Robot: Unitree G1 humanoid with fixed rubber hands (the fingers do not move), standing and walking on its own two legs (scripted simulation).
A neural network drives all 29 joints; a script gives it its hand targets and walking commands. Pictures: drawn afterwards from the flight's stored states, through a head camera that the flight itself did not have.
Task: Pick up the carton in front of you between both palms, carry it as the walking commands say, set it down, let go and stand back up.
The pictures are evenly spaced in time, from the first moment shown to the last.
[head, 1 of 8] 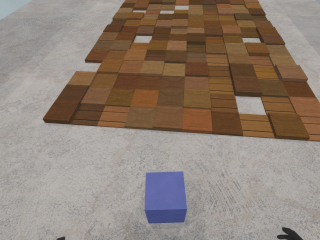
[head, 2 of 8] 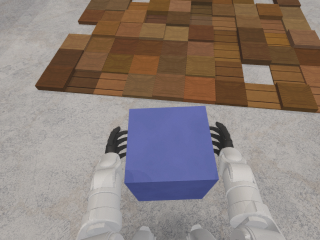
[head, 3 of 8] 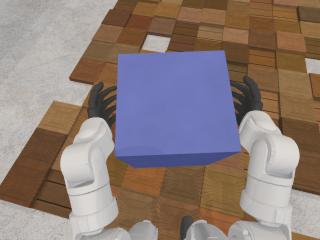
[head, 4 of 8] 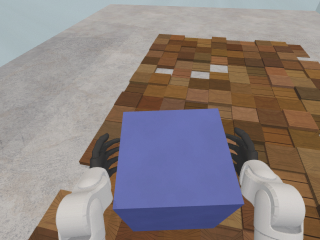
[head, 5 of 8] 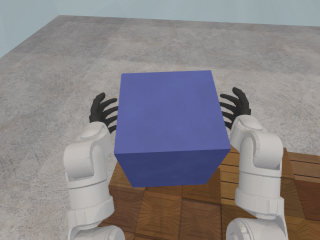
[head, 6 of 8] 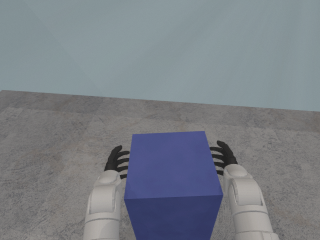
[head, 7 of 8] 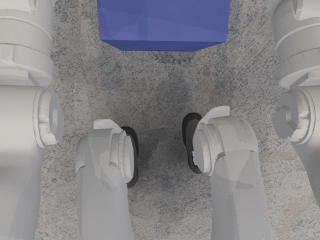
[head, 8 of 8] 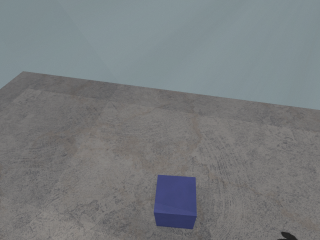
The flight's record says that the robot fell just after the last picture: no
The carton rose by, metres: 0.77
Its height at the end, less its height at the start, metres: +0.00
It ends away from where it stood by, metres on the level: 5.80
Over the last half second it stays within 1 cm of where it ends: yes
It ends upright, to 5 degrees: yes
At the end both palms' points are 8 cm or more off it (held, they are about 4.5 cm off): yes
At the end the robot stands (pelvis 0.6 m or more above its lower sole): yes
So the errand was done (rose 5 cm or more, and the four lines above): yes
